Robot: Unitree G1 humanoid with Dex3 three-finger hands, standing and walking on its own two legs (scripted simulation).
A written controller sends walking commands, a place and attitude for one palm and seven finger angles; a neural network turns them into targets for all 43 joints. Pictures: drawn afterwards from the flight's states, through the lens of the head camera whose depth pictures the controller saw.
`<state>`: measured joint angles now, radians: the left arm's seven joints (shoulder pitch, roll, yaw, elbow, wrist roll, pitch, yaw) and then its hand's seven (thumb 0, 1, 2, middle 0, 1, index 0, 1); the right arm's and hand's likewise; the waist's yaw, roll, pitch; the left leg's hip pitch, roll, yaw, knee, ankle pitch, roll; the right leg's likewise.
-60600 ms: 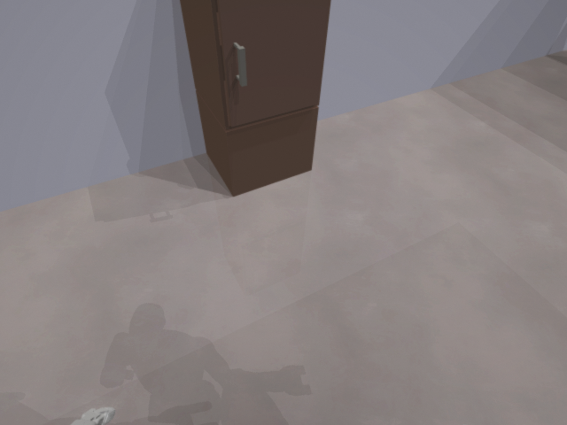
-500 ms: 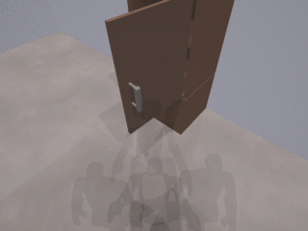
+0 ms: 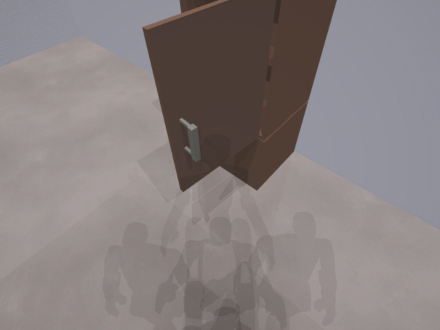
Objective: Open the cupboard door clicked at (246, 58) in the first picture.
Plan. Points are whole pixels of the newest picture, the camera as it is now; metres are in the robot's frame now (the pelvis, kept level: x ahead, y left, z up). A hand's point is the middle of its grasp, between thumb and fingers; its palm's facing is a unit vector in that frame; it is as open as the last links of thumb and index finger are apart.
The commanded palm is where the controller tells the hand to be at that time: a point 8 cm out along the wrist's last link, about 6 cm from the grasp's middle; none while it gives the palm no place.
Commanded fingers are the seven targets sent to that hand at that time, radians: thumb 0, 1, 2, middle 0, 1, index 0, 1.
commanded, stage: look to check the result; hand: left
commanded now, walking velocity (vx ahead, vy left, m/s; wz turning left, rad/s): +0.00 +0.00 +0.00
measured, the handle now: (189, 140) +0.63 +0.13 -0.09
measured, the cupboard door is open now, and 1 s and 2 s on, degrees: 84 84 84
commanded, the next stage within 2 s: stand and wait in 0.32 s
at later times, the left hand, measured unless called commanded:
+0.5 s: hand out of the picture +0.07 +0.20 -0.16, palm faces +0.02 -0.96 -0.28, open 7.4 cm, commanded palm none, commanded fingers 0.00 0.90 0.90 -0.20 -0.30 -0.20 -0.30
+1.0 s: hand out of the picture +0.06 +0.21 -0.16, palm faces +0.01 -0.96 -0.28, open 7.4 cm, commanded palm none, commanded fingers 0.00 0.90 0.90 -0.20 -0.30 -0.20 -0.30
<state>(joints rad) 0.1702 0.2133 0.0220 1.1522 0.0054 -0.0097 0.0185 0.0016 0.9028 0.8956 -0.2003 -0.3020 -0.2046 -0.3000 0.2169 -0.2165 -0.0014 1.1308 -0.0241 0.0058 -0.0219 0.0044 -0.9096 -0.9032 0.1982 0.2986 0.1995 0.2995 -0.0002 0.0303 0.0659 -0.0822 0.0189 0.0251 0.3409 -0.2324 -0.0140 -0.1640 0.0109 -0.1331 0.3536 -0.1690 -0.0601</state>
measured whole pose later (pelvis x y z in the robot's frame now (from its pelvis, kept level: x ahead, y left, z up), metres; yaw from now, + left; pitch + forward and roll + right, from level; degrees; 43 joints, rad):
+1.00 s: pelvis +0.01 -0.01 +0.00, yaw +0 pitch -2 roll +0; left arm 0.15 0.23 0.02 1.15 0.00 -0.01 0.02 0.00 0.90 0.90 -0.20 -0.30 -0.20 -0.30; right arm 0.22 -0.24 0.00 1.14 -0.02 0.01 -0.02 0.00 -0.91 -0.90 0.20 0.30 0.20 0.30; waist 0.00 0.03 0.06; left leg -0.05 0.04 0.03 0.32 -0.24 -0.03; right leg -0.13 0.03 -0.13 0.33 -0.18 -0.07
